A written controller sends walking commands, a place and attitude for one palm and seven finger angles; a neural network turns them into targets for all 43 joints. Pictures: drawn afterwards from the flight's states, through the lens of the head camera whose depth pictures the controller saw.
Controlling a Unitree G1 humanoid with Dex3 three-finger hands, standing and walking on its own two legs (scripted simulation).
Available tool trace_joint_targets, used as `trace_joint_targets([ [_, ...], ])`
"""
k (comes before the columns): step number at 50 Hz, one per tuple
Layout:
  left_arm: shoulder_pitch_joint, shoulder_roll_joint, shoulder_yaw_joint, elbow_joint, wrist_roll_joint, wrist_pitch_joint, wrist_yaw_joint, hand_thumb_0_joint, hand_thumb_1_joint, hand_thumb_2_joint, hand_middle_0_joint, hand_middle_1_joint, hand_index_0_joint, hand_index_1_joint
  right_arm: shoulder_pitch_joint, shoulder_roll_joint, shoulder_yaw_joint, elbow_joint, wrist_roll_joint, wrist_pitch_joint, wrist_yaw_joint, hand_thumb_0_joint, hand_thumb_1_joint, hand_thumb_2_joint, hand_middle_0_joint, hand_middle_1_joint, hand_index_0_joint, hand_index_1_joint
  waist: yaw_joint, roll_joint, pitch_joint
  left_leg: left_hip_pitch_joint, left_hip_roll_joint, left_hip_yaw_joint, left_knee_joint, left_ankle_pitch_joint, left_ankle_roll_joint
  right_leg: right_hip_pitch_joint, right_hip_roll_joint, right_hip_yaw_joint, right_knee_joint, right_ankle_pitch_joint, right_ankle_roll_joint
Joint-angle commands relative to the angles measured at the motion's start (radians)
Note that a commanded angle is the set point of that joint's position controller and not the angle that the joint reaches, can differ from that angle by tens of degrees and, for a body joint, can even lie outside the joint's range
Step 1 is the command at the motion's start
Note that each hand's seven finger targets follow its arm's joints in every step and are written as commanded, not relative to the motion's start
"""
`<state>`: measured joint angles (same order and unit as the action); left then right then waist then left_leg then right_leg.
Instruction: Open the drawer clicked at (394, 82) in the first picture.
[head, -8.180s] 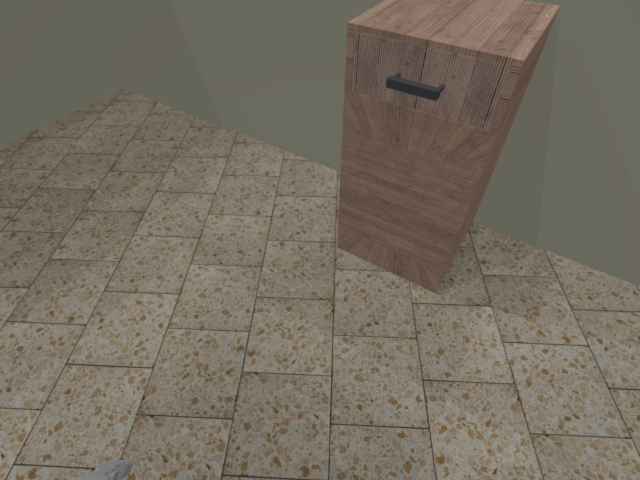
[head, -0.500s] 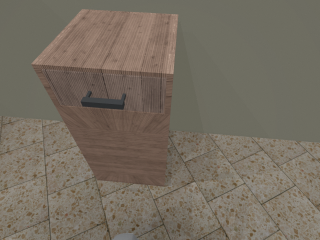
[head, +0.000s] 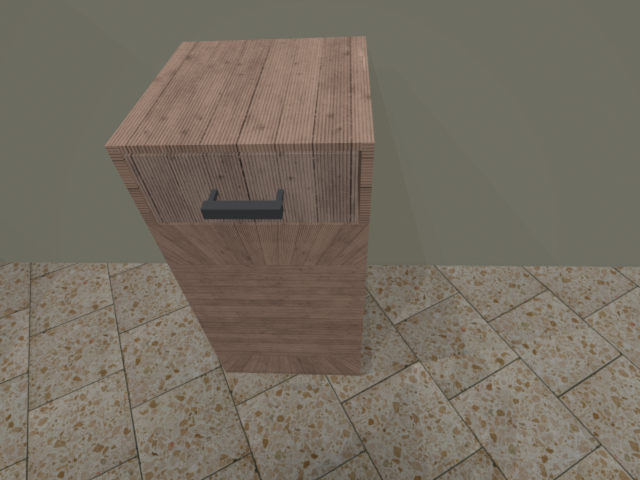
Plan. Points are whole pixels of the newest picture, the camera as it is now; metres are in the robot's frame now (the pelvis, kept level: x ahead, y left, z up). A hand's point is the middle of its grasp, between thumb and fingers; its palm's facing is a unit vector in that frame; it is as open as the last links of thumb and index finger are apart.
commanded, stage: come to a stop and stand still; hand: left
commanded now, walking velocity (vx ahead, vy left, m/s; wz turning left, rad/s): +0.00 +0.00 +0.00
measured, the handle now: (244, 202) +0.55 +0.17 +0.03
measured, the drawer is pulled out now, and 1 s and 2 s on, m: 0.00 0.00 0.00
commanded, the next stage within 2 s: look again from close up in 0.12 s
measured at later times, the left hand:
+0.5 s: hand out of the picture +0.00 +0.16 -0.16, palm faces +0.02 -0.98 -0.19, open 7.3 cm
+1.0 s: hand out of the picture +0.09 +0.17 -0.10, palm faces -0.02 -0.88 -0.47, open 7.4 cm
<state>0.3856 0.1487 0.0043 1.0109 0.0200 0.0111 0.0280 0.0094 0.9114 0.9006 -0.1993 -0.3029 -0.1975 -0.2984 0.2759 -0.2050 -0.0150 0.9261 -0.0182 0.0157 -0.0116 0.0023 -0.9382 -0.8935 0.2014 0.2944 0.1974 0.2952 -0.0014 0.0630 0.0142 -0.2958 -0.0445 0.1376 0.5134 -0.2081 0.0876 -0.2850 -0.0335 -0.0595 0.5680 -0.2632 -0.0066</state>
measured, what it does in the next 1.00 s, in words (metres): stands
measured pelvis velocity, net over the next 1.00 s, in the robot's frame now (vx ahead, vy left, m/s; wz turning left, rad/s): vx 0.03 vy -0.04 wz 0.00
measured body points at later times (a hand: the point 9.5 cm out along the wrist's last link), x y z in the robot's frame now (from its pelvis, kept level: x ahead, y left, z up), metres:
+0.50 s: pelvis +0.00 +0.00 +0.01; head +0.01 -0.01 +0.46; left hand +0.00 +0.22 -0.14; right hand +0.00 -0.22 -0.16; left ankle +0.05 +0.06 -0.73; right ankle +0.03 -0.12 -0.73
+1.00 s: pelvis +0.03 -0.04 +0.00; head +0.02 -0.06 +0.45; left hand +0.09 +0.21 -0.07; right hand +0.07 -0.28 -0.14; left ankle +0.05 +0.06 -0.73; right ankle +0.03 -0.12 -0.73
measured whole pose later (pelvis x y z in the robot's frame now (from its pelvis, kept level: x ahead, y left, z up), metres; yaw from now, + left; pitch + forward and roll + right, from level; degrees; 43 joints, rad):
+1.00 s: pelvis +0.03 -0.04 +0.00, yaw +0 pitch -1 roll +1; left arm 0.55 0.25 -0.10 0.34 0.09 0.13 0.21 0.10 0.96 0.89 -0.21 -0.32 -0.21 -0.32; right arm 0.39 -0.21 0.02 0.90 0.07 -0.20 -0.10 0.02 -0.92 -0.89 0.20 0.29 0.20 0.30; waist 0.00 0.03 -0.01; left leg -0.24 -0.02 0.12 0.48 -0.23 0.04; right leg -0.23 0.00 -0.07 0.55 -0.30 -0.05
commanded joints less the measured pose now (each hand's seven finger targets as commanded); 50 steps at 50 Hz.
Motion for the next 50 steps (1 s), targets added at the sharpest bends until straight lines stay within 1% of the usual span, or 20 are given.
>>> trace_joint_targets([
  [1, -0.043, 0.101, 0.013, -0.068, -0.005, -0.026, 0.003, 0.0, 0.9, 0.9, -0.2, -0.3, -0.2, -0.3, 0.069, -0.084, -0.002, -0.008, -0.002, -0.041, -0.002, 0.0, -0.9, -0.9, 0.2, 0.3, 0.2, 0.3, -0.015, -0.03, 0.004, 0.039, 0.185, -0.251, -0.231, -0.135, -0.024, -0.028, -0.053, 0.093, -0.126, -0.027, -0.047],
  [2, -0.023, 0.096, 0.01, -0.054, -0.004, -0.023, 0.003, 0.0, 0.9, 0.9, -0.2, -0.3, -0.2, -0.3, 0.052, -0.09, -0.002, -0.003, -0.004, -0.042, -0.003, 0.0, -0.9, -0.9, 0.2, 0.3, 0.2, 0.3, -0.001, -0.018, 0.016, 0.007, 0.196, -0.265, -0.267, -0.173, -0.02, 0.001, -0.047, 0.083, -0.11, -0.01, -0.044],
  [4, -0.007, 0.088, 0.006, -0.031, -0.001, -0.02, 0.001, 0.0, 0.9, 0.9, -0.2, -0.3, -0.2, -0.3, 0.043, -0.093, -0.001, 0.01, -0.004, -0.04, -0.006, 0.0, -0.9, -0.9, 0.2, 0.3, 0.2, 0.3, 0.011, -0.016, 0.048, -0.04, 0.196, -0.27, -0.303, -0.238, -0.019, 0.028, -0.044, 0.078, -0.119, -0.011, -0.044],
  [7, -0.003, 0.085, 0.006, -0.015, 0.001, -0.017, 0.002, 0.0, 0.9, 0.9, -0.2, -0.3, -0.2, -0.3, 0.053, -0.088, 0.002, 0.036, -0.004, -0.038, -0.008, 0.0, -0.9, -0.9, 0.2, 0.3, 0.2, 0.3, 0.014, 0.002, 0.072, -0.058, 0.194, -0.271, -0.331, -0.269, -0.024, 0.039, -0.044, 0.07, -0.127, -0.008, -0.044],
  [9, 0.0, 0.081, 0.006, -0.003, 0.0, -0.015, 0.002, 0.0, 0.9, 0.9, -0.2, -0.3, -0.2, -0.3, 0.062, -0.085, 0.0, 0.048, -0.004, -0.037, -0.01, 0.0, -0.9, -0.9, 0.2, 0.3, 0.2, 0.3, 0.016, 0.011, 0.061, -0.056, 0.196, -0.273, -0.34, -0.284, -0.025, 0.048, -0.044, 0.066, -0.13, -0.011, -0.043],
  [11, -0.003, 0.081, 0.005, 0.005, 0.001, -0.014, 0.001, 0.0, 0.9, 0.9, -0.2, -0.3, -0.2, -0.3, 0.069, -0.086, 0.0, 0.061, -0.004, -0.036, -0.011, 0.0, -0.9, -0.9, 0.2, 0.3, 0.2, 0.3, 0.016, 0.005, 0.061, -0.055, 0.198, -0.278, -0.344, -0.291, -0.026, 0.05, -0.042, 0.065, -0.132, -0.014, -0.042],
  [12, -0.005, 0.077, 0.006, 0.008, 0.001, -0.015, 0.001, 0.0, 0.9, 0.9, -0.2, -0.3, -0.2, -0.3, 0.075, -0.083, 0.0, 0.066, -0.005, -0.036, -0.012, 0.0, -0.9, -0.9, 0.2, 0.3, 0.2, 0.3, 0.013, -0.016, 0.06, -0.054, 0.199, -0.282, -0.346, -0.291, -0.026, 0.05, -0.043, 0.063, -0.135, -0.012, -0.042],
  [18, -0.017, 0.065, 0.003, 0.025, -0.002, -0.021, 0.002, 0.0, 0.9, 0.9, -0.2, -0.3, -0.2, -0.3, 0.096, -0.071, 0.002, 0.097, -0.005, -0.039, -0.012, 0.0, -0.9, -0.9, 0.2, 0.3, 0.2, 0.3, 0.004, -0.061, 0.046, -0.017, 0.194, -0.26, -0.327, -0.229, -0.032, 0.046, -0.054, 0.076, -0.159, 0.012, -0.043],
  [24, -0.001, 0.053, 0.0, 0.047, -0.001, -0.025, 0.004, 0.0, 0.9, 0.9, -0.2, -0.3, -0.2, -0.3, 0.095, -0.062, 0.005, 0.118, -0.003, -0.04, -0.013, 0.0, -0.9, -0.9, 0.2, 0.3, 0.2, 0.3, 0.001, -0.073, 0.056, -0.002, 0.187, -0.243, -0.317, -0.211, -0.033, 0.037, -0.059, 0.088, -0.178, 0.018, -0.041],
  [32, 0.007, 0.04, -0.006, 0.066, -0.003, -0.037, 0.006, 0.0, 0.9, 0.9, -0.2, -0.3, -0.2, -0.3, 0.1, -0.035, 0.013, 0.143, 0.001, -0.043, -0.015, 0.0, -0.9, -0.9, 0.2, 0.3, 0.2, 0.3, -0.011, -0.095, 0.064, 0.046, 0.166, -0.202, -0.263, -0.12, -0.04, 0.005, -0.071, 0.121, -0.227, 0.014, -0.046],
  [34, 0.012, 0.037, -0.007, 0.07, -0.005, -0.041, 0.006, 0.0, 0.9, 0.9, -0.2, -0.3, -0.2, -0.3, 0.101, -0.029, 0.017, 0.148, 0.001, -0.047, -0.016, 0.0, -0.9, -0.9, 0.2, 0.3, 0.2, 0.3, -0.013, -0.096, 0.048, 0.066, 0.159, -0.184, -0.241, -0.066, -0.042, 0.014, -0.076, 0.128, -0.237, 0.034, -0.048],
  [42, 0.02, 0.035, -0.008, 0.081, -0.008, -0.044, 0.008, 0.0, 0.9, 0.9, -0.2, -0.3, -0.2, -0.3, 0.101, -0.011, 0.024, 0.166, 0.003, -0.052, -0.021, 0.0, -0.9, -0.9, 0.2, 0.3, 0.2, 0.3, -0.009, -0.068, 0.041, 0.083, 0.156, -0.163, -0.216, 0.016, -0.049, 0.044, -0.077, 0.133, -0.247, 0.078, -0.052],
  [43, 0.072, 0.08, -0.01, 0.112, 0.008, -0.053, 0.045, 0.0, 0.9, 0.9, -0.2, -0.3, -0.2, -0.3, -0.021, -0.058, 0.009, 0.106, 0.013, -0.046, -0.006, 0.0, -0.9, -0.9, 0.2, 0.3, 0.2, 0.3, 0.042, -0.123, 0.103, 0.005, 0.175, -0.116, -0.044, -0.055, -0.082, 0.009, -0.11, 0.137, -0.261, 0.102, -0.022],
  [44, -0.662, 0.274, -0.139, -1.432, 0.043, -0.225, 0.042, 0.0, 0.877, 0.89, -0.202, -0.315, -0.202, -0.315, -0.013, -0.198, 0.023, -0.306, 0.077, -0.181, -0.06, 0.0, -0.9, -0.9, 0.2, 0.3, 0.2, 0.3, -0.086, 0.171, -0.383, 0.31, 0.049, -0.094, -0.154, 0.012, -0.039, 0.077, 0.01, 0.167, -0.152, 0.052, -0.041],
  [45, -0.343, 0.296, -0.028, -1.193, 0.063, -0.157, 0.14, 0.0, 0.853, 0.88, -0.203, -0.33, -0.203, -0.33, -0.12, -0.144, 0.039, -0.221, 0.078, -0.287, -0.103, 0.0, -0.9, -0.9, 0.2, 0.3, 0.2, 0.3, 0.005, 0.249, -0.33, 0.289, 0.074, -0.127, -0.179, -0.068, -0.053, 0.052, 0.022, 0.073, -0.081, -0.022, -0.058],
  [46, -0.263, 0.237, -0.035, -1.148, 0.029, -0.093, 0.2, 0.0, 0.83, 0.87, -0.205, -0.345, -0.205, -0.345, -0.104, -0.147, 0.005, -0.175, 0.084, -0.324, -0.109, 0.0, -0.9, -0.9, 0.2, 0.3, 0.2, 0.3, -0.01, 0.216, -0.222, 0.179, 0.08, -0.137, -0.189, -0.176, -0.076, -0.016, 0.032, 0.05, -0.08, -0.094, -0.045],
  [47, 0.074, 0.066, -0.149, -0.887, 0.073, 0.035, 0.214, 0.0, 0.807, 0.86, -0.207, -0.36, -0.207, -0.36, -0.078, -0.083, 0.013, -0.165, 0.106, -0.32, -0.106, 0.0, -0.9, -0.9, 0.2, 0.3, 0.2, 0.3, 0.0, 0.104, -0.112, 0.094, 0.086, -0.151, -0.188, -0.225, -0.066, -0.039, 0.03, 0.034, -0.084, -0.089, -0.04],
  [48, -0.063, 0.051, -0.187, -1.119, 0.061, 0.055, 0.215, 0.0, 0.783, 0.85, -0.208, -0.375, -0.208, -0.375, -0.085, -0.103, 0.006, -0.254, 0.119, -0.329, -0.102, 0.0, -0.9, -0.9, 0.2, 0.3, 0.2, 0.3, -0.013, 0.048, -0.014, 0.024, 0.075, -0.17, -0.183, -0.251, -0.06, -0.048, 0.023, 0.026, -0.101, -0.106, -0.03],
  [49, -0.056, 0.083, -0.198, -1.176, 0.142, 0.05, 0.223, 0.0, 0.76, 0.84, -0.21, -0.39, -0.21, -0.39, -0.102, -0.133, -0.002, -0.277, 0.116, -0.351, -0.104, 0.0, -0.9, -0.9, 0.2, 0.3, 0.2, 0.3, -0.021, -0.014, -0.015, 0.043, 0.077, -0.158, -0.148, -0.252, -0.049, -0.104, 0.029, 0.065, -0.12, -0.147, -0.031],
  [50, -0.028, 0.092, -0.229, -1.187, 0.221, 0.037, 0.242, 0.0, 0.737, 0.83, -0.212, -0.405, -0.212, -0.405, -0.128, -0.152, 0.006, -0.299, 0.088, -0.37, -0.102, 0.0, -0.9, -0.9, 0.2, 0.3, 0.2, 0.3, -0.03, -0.07, 0.034, 0.004, 0.057, -0.158, -0.105, -0.239, -0.04, -0.165, 0.027, 0.086, -0.135, -0.205, -0.033],
])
